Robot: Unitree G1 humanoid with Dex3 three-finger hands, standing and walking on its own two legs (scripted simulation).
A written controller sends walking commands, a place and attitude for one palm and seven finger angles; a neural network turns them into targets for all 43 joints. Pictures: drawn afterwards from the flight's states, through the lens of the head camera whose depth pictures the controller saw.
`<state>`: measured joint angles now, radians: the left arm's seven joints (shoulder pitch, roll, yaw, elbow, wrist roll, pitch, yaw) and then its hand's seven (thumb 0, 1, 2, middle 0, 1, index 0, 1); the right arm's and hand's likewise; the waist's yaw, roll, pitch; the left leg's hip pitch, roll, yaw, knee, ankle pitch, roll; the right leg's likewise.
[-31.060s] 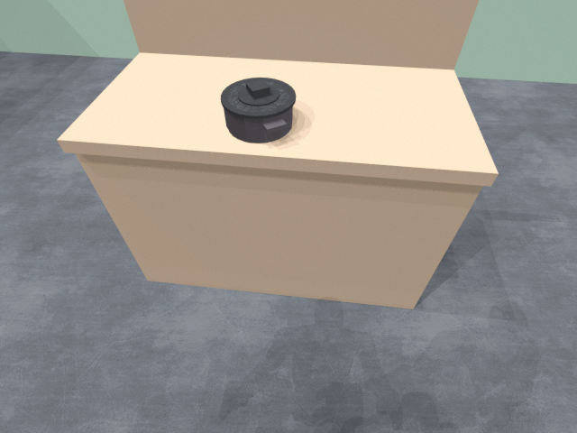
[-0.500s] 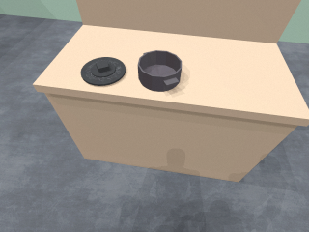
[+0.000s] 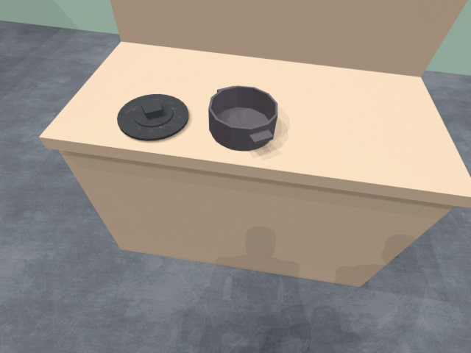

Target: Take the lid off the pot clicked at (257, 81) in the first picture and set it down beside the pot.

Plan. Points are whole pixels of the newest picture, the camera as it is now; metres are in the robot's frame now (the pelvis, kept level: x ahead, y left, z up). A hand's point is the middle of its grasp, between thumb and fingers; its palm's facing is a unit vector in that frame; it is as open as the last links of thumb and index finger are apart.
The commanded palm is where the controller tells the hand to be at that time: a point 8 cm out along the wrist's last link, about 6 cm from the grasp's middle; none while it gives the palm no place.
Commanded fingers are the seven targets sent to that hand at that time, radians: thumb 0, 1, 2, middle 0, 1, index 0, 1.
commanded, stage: stop stepping back and stand still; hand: left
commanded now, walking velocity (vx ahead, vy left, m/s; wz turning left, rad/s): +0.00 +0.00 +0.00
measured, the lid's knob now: (152, 108) +0.68 +0.26 -0.01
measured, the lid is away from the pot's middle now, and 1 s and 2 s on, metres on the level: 0.24 0.24 0.24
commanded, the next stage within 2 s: let the arm hang, fingers relaxed in 0.08 s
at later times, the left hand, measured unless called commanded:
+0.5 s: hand out of the picture +0.04 +0.18 -0.18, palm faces +0.03 -0.98 -0.19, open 7.3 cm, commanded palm none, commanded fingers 0.00 0.90 0.90 -0.20 -0.30 -0.20 -0.30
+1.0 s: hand out of the picture +0.03 +0.18 -0.18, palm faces +0.04 -0.98 -0.19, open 7.3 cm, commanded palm none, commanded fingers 0.00 0.90 0.90 -0.20 -0.30 -0.20 -0.30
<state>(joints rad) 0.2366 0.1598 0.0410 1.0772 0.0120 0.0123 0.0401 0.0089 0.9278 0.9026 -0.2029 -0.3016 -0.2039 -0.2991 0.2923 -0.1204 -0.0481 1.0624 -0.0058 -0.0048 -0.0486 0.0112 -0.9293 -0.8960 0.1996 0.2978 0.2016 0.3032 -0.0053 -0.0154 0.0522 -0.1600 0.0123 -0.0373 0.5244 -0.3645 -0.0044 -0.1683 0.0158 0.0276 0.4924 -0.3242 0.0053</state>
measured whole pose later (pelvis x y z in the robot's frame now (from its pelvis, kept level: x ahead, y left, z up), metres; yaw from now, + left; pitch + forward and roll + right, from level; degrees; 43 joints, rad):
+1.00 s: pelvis +0.00 +0.00 +0.00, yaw -1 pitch +0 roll -1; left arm 0.24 0.15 0.05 1.08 0.01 0.01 0.04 0.01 0.93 0.90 -0.20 -0.30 -0.20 -0.30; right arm 0.31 -0.10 -0.05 1.08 0.00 -0.01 -0.05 0.01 -0.92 -0.90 0.20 0.30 0.20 0.30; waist -0.01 -0.01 0.07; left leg -0.13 0.01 -0.02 0.50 -0.36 0.00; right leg -0.15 0.01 0.05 0.48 -0.32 0.01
